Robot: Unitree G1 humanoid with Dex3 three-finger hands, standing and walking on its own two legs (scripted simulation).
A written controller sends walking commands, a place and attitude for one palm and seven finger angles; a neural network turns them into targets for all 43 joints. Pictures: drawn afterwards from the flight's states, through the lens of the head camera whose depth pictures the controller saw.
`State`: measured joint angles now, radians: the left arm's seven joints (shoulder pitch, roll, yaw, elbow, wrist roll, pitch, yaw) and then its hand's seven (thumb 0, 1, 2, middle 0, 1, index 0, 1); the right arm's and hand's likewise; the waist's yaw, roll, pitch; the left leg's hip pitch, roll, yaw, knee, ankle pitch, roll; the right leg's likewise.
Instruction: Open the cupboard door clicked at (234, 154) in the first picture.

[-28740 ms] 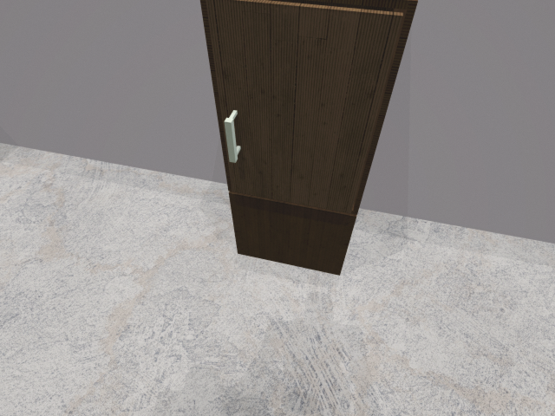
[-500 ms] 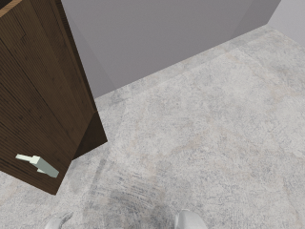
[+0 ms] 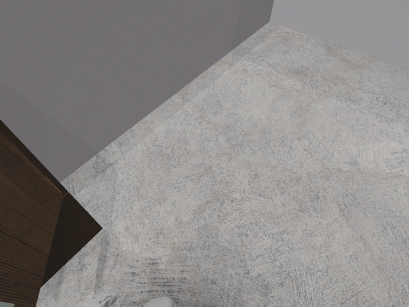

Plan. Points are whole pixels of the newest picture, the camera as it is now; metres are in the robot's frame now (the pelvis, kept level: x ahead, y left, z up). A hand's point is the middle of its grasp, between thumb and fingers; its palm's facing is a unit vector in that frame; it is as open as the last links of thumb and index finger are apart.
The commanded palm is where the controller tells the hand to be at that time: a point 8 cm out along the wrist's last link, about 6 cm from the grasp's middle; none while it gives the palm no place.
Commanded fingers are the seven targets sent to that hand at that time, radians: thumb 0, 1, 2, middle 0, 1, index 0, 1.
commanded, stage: walk to a spot facing it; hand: left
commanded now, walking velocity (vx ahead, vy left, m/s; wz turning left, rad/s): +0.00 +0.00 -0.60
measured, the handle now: out of the picture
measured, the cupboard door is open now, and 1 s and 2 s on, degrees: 45 45 45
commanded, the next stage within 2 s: turn to face it in 1.60 s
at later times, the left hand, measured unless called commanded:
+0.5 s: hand (147, 294) +0.16 +0.14 -0.16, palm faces -0.26 -0.93 -0.27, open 7.3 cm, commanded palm none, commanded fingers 0.00 0.90 0.90 -0.20 -0.30 -0.20 -0.30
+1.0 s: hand (197, 212) +0.36 +0.04 -0.16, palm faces -0.55 -0.82 -0.18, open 7.4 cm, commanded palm none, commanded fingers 0.00 0.90 0.90 -0.20 -0.30 -0.20 -0.30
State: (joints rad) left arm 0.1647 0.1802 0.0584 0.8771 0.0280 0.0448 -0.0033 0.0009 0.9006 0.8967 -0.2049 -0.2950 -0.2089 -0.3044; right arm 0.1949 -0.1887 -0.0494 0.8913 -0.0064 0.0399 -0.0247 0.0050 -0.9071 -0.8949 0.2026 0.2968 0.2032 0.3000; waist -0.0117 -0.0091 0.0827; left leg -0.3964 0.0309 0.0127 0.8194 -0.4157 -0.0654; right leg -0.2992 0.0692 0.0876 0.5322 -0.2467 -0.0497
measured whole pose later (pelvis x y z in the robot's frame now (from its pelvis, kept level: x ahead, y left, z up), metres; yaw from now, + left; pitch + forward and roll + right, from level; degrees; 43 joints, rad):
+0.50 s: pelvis +0.02 -0.04 -0.01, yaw -18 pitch +0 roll +0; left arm 0.20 0.22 0.08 0.90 0.03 0.01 -0.02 0.00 0.91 0.90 -0.20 -0.29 -0.20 -0.30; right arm 0.25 -0.27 -0.06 0.95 -0.02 0.05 0.00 0.01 -0.91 -0.89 0.20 0.30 0.20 0.30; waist 0.01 0.04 0.08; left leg -0.42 0.12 0.06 1.08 -0.50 -0.06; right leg -0.30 0.00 -0.07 0.63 -0.33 -0.05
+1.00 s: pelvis +0.19 -0.09 +0.01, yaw -35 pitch +2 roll +0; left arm 0.19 0.24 0.09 0.96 0.04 0.01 -0.05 0.01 0.91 0.90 -0.20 -0.29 -0.20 -0.30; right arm 0.31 -0.15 -0.01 0.94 -0.03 -0.08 -0.02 0.00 -0.90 -0.89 0.20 0.30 0.21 0.30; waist 0.00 -0.04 0.06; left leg -0.20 0.09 0.19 0.44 -0.27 -0.01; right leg -0.57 -0.06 -0.04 1.16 -0.28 -0.01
